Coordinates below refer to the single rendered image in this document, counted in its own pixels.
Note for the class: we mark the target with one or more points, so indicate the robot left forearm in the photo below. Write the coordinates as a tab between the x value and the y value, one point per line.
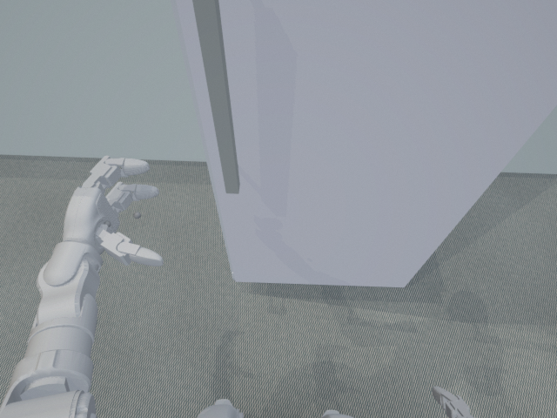
58	355

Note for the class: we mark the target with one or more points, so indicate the fridge door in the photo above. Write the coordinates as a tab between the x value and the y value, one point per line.
365	130

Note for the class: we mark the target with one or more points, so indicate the robot shin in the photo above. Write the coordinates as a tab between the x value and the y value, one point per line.
330	412
223	401

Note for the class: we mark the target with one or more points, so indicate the right robot shin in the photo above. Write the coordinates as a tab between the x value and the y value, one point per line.
330	412

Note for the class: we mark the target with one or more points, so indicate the left robot upper arm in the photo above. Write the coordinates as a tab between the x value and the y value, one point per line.
73	404

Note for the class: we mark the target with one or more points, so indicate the handle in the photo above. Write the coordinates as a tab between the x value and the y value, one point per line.
207	14

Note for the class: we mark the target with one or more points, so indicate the left robot shin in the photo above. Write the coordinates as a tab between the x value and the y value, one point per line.
223	401

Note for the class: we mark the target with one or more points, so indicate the robot right hand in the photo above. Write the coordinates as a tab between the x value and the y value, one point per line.
454	406

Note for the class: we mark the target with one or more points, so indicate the robot left hand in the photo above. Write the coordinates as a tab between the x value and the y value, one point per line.
89	209

